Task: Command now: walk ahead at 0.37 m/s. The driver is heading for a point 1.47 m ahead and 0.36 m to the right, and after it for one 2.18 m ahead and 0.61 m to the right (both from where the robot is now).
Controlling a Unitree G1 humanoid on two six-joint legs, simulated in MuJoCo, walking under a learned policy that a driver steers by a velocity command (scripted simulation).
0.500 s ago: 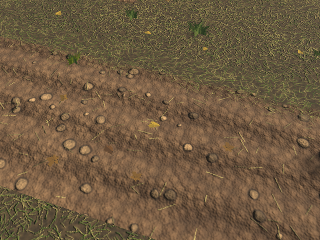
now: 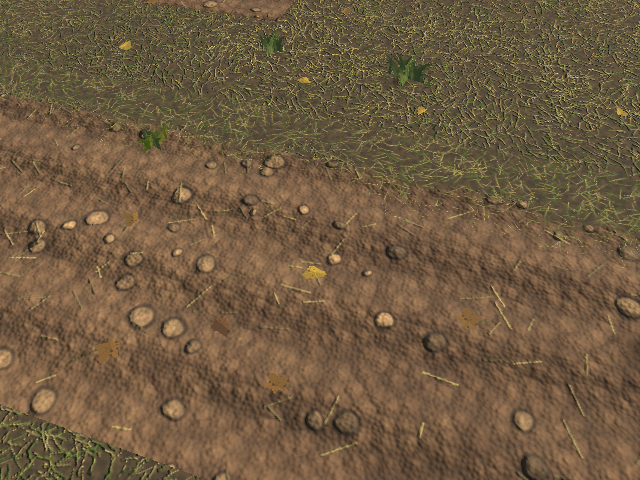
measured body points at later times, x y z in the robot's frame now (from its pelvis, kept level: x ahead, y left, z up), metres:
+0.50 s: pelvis +0.24 +0.05 +0.00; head +0.29 +0.05 +0.44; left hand +0.18 +0.30 -0.15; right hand +0.44 -0.18 -0.11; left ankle +0.36 +0.14 -0.72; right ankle +0.03 -0.09 -0.64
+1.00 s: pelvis +0.36 +0.04 +0.02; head +0.37 +0.02 +0.47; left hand +0.40 +0.31 -0.11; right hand +0.47 -0.22 -0.12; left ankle +0.36 +0.14 -0.68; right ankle +0.34 -0.06 -0.72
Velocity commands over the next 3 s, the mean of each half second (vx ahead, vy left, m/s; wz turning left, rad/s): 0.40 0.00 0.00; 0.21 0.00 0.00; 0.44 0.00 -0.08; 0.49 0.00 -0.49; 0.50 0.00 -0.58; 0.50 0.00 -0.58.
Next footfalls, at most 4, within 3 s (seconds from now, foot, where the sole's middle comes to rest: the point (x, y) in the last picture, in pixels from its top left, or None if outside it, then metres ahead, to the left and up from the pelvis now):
0.44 left None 0.40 0.14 -0.76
0.88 right None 0.38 -0.07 -0.76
1.32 left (256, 418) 0.64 0.21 -0.76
1.90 right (369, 309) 0.93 -0.05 -0.76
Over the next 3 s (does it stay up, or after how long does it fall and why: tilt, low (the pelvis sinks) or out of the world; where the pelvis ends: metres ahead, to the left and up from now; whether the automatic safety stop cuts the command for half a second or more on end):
stays up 1.28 -0.23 0.00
